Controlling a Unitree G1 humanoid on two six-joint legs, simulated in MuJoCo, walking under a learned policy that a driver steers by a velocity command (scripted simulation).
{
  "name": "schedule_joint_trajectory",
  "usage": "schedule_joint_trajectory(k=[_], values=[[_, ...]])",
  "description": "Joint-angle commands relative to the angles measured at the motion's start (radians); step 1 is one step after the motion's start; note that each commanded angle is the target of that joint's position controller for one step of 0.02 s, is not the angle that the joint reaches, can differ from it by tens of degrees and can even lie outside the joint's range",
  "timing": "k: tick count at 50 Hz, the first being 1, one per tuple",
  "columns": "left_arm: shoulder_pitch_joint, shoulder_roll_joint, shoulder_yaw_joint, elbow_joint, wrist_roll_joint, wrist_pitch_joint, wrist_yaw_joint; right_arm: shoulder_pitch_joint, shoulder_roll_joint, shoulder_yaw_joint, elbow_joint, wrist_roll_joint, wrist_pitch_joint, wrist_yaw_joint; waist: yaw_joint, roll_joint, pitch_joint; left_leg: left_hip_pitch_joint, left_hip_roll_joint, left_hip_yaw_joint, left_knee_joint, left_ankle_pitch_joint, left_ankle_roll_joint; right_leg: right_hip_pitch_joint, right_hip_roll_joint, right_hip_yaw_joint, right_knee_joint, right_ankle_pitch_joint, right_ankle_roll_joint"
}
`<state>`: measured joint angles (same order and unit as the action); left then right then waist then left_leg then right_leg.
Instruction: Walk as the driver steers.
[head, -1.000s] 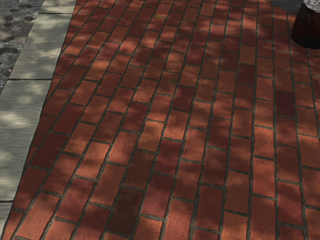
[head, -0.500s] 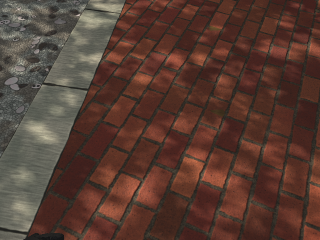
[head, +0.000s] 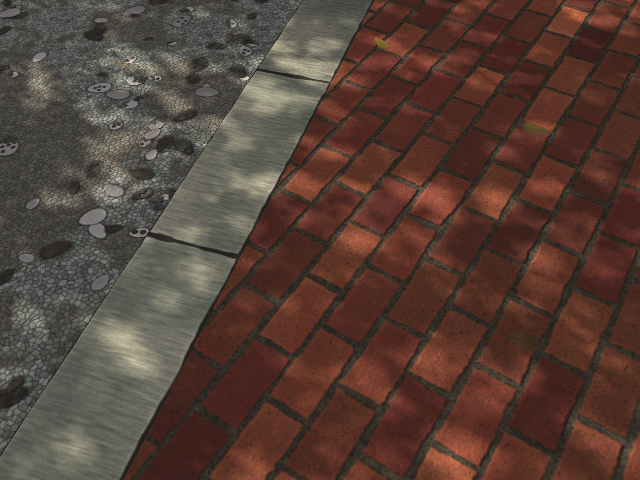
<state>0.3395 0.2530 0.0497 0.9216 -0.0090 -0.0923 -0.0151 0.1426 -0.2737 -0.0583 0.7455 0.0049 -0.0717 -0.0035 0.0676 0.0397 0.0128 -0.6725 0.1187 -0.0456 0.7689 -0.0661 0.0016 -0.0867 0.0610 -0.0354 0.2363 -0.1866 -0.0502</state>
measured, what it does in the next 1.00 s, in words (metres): walks ahead: left foot, then right foot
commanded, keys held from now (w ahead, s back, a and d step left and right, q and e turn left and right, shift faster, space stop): w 0.96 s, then no key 0.04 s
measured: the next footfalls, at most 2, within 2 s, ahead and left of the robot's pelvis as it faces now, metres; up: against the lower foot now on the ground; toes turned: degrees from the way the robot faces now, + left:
left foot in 0.20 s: +0.29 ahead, +0.15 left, +0.00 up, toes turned +2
right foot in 0.72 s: +0.58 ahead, -0.09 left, +0.00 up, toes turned -3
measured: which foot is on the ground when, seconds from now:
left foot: up 0.00-0.18, down 0.20-0.72, up 0.74-1.00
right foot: down 0.00-0.22, up 0.24-0.70, down 0.72-1.00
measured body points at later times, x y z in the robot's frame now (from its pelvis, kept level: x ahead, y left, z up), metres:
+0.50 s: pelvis +0.28 +0.06 +0.00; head +0.30 +0.07 +0.45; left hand +0.44 +0.33 -0.11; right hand +0.31 -0.22 -0.12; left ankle +0.25 +0.15 -0.75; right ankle +0.42 -0.12 -0.68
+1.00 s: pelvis +0.56 -0.01 +0.00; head +0.58 -0.02 +0.45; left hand +0.59 +0.27 -0.13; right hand +0.70 -0.28 -0.12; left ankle +0.66 +0.17 -0.68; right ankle +0.54 -0.09 -0.75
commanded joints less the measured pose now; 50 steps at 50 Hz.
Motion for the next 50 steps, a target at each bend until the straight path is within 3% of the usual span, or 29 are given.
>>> schedule_joint_trajectory(k=[1,4,6,8,9,10,11,12,13,14,15,16,18,20,26,31,34,35,36,37,38,39,40,41,42,43,45,48,50], values=[[-0.004,0.177,0.036,-0.048,-0.012,-0.008,0.01,-0.102,-0.028,0.002,-0.081,0.007,-0.017,0.011,0.006,-0.101,0.018,0.072,-0.035,0.044,-0.15,0.145,-0.007,-0.042,-0.233,0.109,-0.102,0.244,-0.144],[0.047,0.18,0.037,-0.023,-0.015,0.008,0.01,-0.176,-0.038,0.002,-0.112,0.015,-0.022,0.026,0.024,-0.107,0.041,0.051,-0.051,0.04,-0.223,0.122,0.011,0.055,-0.278,0.128,-0.066,0.247,-0.138],[0.051,0.193,0.041,-0.014,-0.017,0.02,0.015,-0.187,-0.056,-0.002,-0.126,0.015,-0.028,0.037,0.007,-0.117,0.042,0.058,-0.059,0.036,-0.258,0.051,0.036,0.12,-0.312,0.141,-0.022,0.303,-0.123],[0.024,0.212,0.047,-0.016,-0.017,0.03,0.019,-0.103,-0.092,-0.018,-0.109,0.011,-0.031,0.039,-0.056,-0.134,-0.01,0.198,-0.096,0.066,-0.292,-0.005,0.068,0.146,-0.308,0.123,0.087,0.517,-0.099],[0.012,0.201,0.042,-0.02,-0.016,0.034,0.021,0.031,-0.131,-0.04,-0.068,0.007,-0.03,0.033,-0.125,-0.12,-0.093,0.389,-0.12,0.089,-0.313,0.014,0.097,0.112,-0.265,0.085,0.239,0.634,-0.075],[0.004,0.167,0.026,-0.042,0.0,0.032,0.023,0.208,-0.19,-0.062,-0.027,-0.004,-0.028,0.023,-0.196,-0.073,-0.227,0.682,-0.016,-0.014,-0.259,0.057,0.151,-0.051,-0.217,0.047,0.484,0.504,-0.041],[0.115,0.052,-0.011,-0.066,0.008,0.011,0.016,0.304,-0.294,-0.085,-0.008,-0.017,-0.02,0.019,-0.166,0.172,-0.373,1.074,0.24,-0.459,-0.3,-0.062,0.311,-0.467,-0.052,0.002,0.885,0.02,0.031],[0.099,0.098,-0.003,-0.048,-0.004,-0.012,0.008,0.329,-0.216,-0.064,0.0,-0.003,-0.015,0.022,-0.185,0.204,-0.431,1.099,0.286,-0.684,-0.431,-0.177,0.347,-0.609,-0.03,0.136,1.025,-0.394,0.026],[0.009,0.175,0.019,-0.075,-0.032,-0.023,0.001,0.253,-0.168,-0.045,-0.007,0.002,-0.015,0.021,-0.177,0.134,-0.259,0.971,0.247,-0.544,-0.452,-0.221,0.295,-0.698,-0.091,0.141,1.081,-0.345,0.012],[-0.056,0.172,0.017,-0.091,-0.033,-0.026,0.002,0.18,-0.142,-0.036,-0.02,0.001,-0.014,0.02,-0.152,0.069,-0.16,0.819,0.203,-0.414,-0.475,-0.177,0.263,-0.689,-0.141,0.111,1.044,-0.251,0.007],[-0.084,0.16,0.02,-0.095,-0.018,-0.022,0.005,0.122,-0.115,-0.026,-0.023,-0.005,-0.014,0.023,-0.12,0.026,-0.085,0.68,0.162,-0.326,-0.514,-0.111,0.248,-0.653,-0.172,0.096,0.976,-0.187,0.013],[-0.071,0.151,0.025,-0.09,-0.009,-0.01,0.009,0.085,-0.091,-0.019,-0.027,-0.013,-0.02,0.026,-0.083,0.041,-0.055,0.585,0.129,-0.263,-0.551,-0.057,0.233,-0.59,-0.2,0.104,0.924,-0.138,0.018],[-0.036,0.108,0.019,-0.079,-0.005,0.015,0.011,0.069,-0.095,-0.022,-0.017,-0.011,-0.031,0.031,-0.049,0.054,-0.044,0.493,0.108,-0.2,-0.604,0.002,0.243,-0.522,-0.209,0.096,0.876,-0.093,0.034],[-0.07,0.099,0.018,-0.094,0.003,0.026,0.016,0.085,-0.118,-0.028,0.002,-0.009,-0.04,0.026,-0.042,0.035,-0.022,0.472,0.103,-0.145,-0.633,0.061,0.254,-0.554,-0.214,0.093,0.804,-0.02,0.053],[-0.276,0.067,0.004,-0.151,0.004,0.012,0.001,0.172,-0.152,-0.035,0.058,0.002,-0.028,0.004,-0.106,0.013,0.026,0.508,0.059,-0.022,-0.651,0.077,0.207,-0.545,-0.175,0.055,0.436,0.284,0.064],[-0.394,0.082,0.0,-0.204,-0.006,0.001,-0.022,0.251,-0.168,-0.041,0.114,0.014,-0.007,-0.002,-0.139,0.018,0.056,0.666,0.124,-0.039,-0.587,0.084,0.194,-0.57,-0.147,0.055,0.306,0.226,0.033],[-0.34,0.118,0.012,-0.201,-0.005,-0.007,-0.032,0.234,-0.184,-0.048,0.126,0.016,0.009,-0.008,-0.092,0.045,0.018,0.734,0.144,-0.043,-0.489,0.271,0.163,-0.466,-0.113,0.029,0.264,0.115,-0.009],[-0.245,0.141,0.028,-0.174,-0.002,-0.009,-0.029,0.212,-0.185,-0.046,0.124,0.017,0.016,-0.01,-0.035,0.045,-0.037,0.724,0.112,-0.012,-0.378,0.431,0.143,-0.325,-0.079,-0.005,0.237,0.115,-0.031],[-0.083,0.194,0.053,-0.125,0.002,-0.009,-0.021,0.216,-0.156,-0.034,0.118,0.01,0.019,-0.013,0.029,0.02,-0.148,0.641,0.056,0.031,-0.181,0.451,0.113,-0.08,-0.092,0.008,0.257,0.148,-0.066],[0.061,0.29,0.077,-0.103,0.02,-0.006,-0.012,0.292,-0.079,-0.007,0.088,-0.005,0.007,-0.01,0.035,-0.138,-0.314,0.313,-0.047,0.087,0.188,0.156,0.052,0.313,-0.331,0.335,0.282,0.134,-0.185],[0.109,0.285,0.075,-0.084,0.004,0.002,-0.017,0.345,-0.02,0.013,0.102,-0.005,-0.015,-0.003,0.025,-0.319,-0.407,0.043,-0.182,0.003,0.424,-0.509,0.018,0.491,-0.453,0.713,0.132,-0.044,-0.28],[0.081,0.208,0.051,-0.089,-0.007,0.002,-0.016,0.255,-0.123,-0.013,0.092,0.02,-0.031,0.005,0.049,-0.232,-0.312,-0.076,-0.124,-0.077,0.528,-0.511,0.034,0.435,-0.425,0.679,0.087,-0.169,-0.239],[0.002,0.183,0.042,-0.105,-0.005,0.003,-0.012,0.173,-0.146,-0.018,0.065,0.035,-0.041,0.007,0.032,-0.183,-0.181,-0.119,-0.072,-0.044,0.519,-0.415,0.046,0.295,-0.398,0.548,0.062,-0.142,-0.202],[-0.065,0.159,0.035,-0.117,0.004,0.004,-0.011,0.128,-0.141,-0.018,0.059,0.026,-0.042,0.002,0.006,-0.118,-0.108,-0.088,-0.029,-0.021,0.469,-0.326,0.046,0.154,-0.362,0.452,0.032,-0.069,-0.188],[-0.109,0.131,0.027,-0.124,0.014,0.002,-0.013,0.122,-0.132,-0.023,0.059,0.015,-0.035,-0.001,-0.028,-0.113,-0.061,-0.034,0.002,-0.023,0.413,-0.268,0.042,0.041,-0.331,0.382,-0.002,0.005,-0.178],[-0.13,0.115,0.023,-0.125,0.022,-0.002,-0.014,0.144,-0.115,-0.024,0.065,0.012,-0.023,-0.002,-0.057,-0.133,-0.054,0.028,0.02,-0.029,0.385,-0.235,0.039,-0.026,-0.31,0.339,-0.033,0.044,-0.175],[-0.13,0.122,0.025,-0.114,0.014,-0.012,-0.015,0.163,-0.079,-0.019,0.072,0.009,-0.003,-0.005,-0.08,-0.13,-0.041,0.06,0.031,-0.02,0.33,-0.203,0.023,-0.086,-0.296,0.272,-0.08,0.11,-0.188],[-0.092,0.156,0.036,-0.089,0.012,-0.015,-0.001,0.077,-0.073,-0.017,0.043,-0.002,0.004,-0.008,-0.07,-0.098,-0.005,-0.01,0.039,-0.014,0.189,-0.071,-0.007,-0.08,-0.29,0.202,-0.116,0.202,-0.194],[-0.088,0.158,0.034,-0.079,0.013,-0.007,0.008,0.029,-0.056,-0.011,0.032,-0.008,-0.001,-0.004,-0.066,-0.095,0.012,0.026,0.016,0.01,0.043,0.031,-0.016,-0.091,-0.251,0.111,-0.092,0.411,-0.165]])
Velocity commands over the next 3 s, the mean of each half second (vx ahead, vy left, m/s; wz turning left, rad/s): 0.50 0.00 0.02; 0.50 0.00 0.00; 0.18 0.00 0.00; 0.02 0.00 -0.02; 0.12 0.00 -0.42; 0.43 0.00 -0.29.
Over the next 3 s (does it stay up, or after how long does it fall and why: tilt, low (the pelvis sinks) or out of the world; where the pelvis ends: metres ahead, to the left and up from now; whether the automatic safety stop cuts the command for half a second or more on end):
stays up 1.03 -0.11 -0.02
